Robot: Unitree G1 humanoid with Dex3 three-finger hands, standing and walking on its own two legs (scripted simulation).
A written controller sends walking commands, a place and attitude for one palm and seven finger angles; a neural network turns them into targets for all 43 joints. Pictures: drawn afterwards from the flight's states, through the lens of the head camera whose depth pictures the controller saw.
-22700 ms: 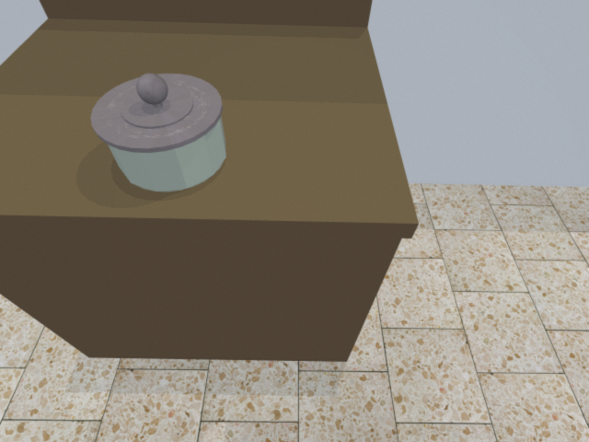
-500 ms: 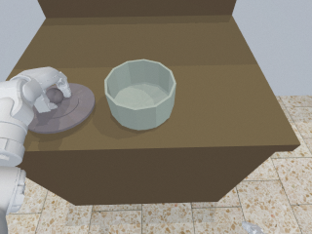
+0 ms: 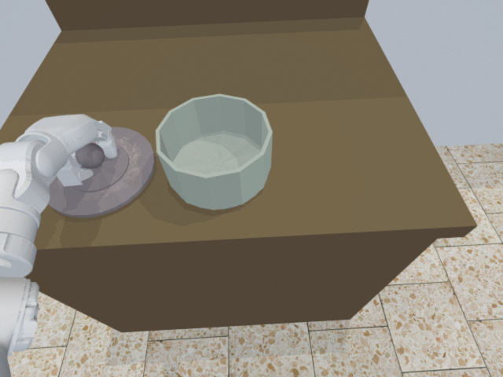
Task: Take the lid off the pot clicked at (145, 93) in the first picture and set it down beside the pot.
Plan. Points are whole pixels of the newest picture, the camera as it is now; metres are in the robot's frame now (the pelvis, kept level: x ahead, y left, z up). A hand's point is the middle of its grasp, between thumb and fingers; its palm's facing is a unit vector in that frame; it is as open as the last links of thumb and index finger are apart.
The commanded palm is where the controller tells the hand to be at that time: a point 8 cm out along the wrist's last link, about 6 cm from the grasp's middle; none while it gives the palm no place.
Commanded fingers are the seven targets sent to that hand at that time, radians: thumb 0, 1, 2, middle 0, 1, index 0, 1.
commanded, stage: open the fingers wide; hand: left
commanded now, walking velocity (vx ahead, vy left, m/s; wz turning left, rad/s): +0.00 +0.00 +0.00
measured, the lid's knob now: (90, 155) +0.46 +0.27 +0.08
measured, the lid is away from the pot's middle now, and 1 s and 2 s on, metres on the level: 0.22 0.22 0.22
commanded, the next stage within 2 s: raise the empty hand in 0.68 s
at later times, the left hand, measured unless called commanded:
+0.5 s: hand (70, 164) +0.43 +0.29 +0.10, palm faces -0.40 -0.07 -0.92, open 10.5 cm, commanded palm +0.43 +0.29 +0.17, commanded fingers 0.00 -0.14 0.92 -0.49 -0.58 -0.49 -0.58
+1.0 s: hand (57, 153) +0.43 +0.30 +0.12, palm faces -0.31 -0.06 -0.95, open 11.0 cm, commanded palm +0.42 +0.30 +0.20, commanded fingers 0.00 -0.15 0.93 -0.50 -0.57 -0.50 -0.57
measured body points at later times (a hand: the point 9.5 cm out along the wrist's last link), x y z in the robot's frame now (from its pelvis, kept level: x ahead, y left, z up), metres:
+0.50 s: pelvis +0.00 +0.00 +0.00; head +0.06 -0.01 +0.44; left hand +0.44 +0.29 +0.15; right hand +0.09 -0.28 -0.13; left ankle -0.04 +0.08 -0.74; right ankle +0.00 -0.15 -0.74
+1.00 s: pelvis +0.00 +0.01 +0.00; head +0.06 +0.00 +0.45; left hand +0.44 +0.30 +0.18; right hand +0.09 -0.25 -0.13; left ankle -0.04 +0.08 -0.74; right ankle +0.00 -0.15 -0.74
